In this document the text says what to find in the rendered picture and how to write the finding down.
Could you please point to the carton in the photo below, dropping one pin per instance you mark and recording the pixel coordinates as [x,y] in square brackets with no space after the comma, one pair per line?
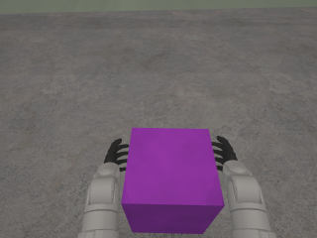
[171,181]

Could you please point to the right robot hand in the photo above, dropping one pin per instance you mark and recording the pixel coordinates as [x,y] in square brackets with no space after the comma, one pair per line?
[227,152]

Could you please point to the left robot hand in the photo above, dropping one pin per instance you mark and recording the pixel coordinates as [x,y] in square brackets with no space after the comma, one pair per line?
[112,154]

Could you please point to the left robot forearm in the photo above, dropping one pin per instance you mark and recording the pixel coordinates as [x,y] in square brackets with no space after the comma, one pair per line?
[100,219]

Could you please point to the right robot forearm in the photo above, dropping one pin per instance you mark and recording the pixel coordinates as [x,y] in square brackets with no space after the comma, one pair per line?
[246,202]

